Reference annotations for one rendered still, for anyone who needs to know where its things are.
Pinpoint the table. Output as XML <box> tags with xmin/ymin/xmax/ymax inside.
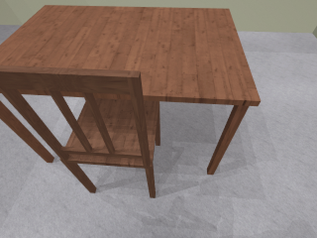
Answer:
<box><xmin>0</xmin><ymin>5</ymin><xmax>261</xmax><ymax>176</ymax></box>

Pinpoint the chair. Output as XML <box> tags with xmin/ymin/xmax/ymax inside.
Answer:
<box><xmin>0</xmin><ymin>65</ymin><xmax>160</xmax><ymax>198</ymax></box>

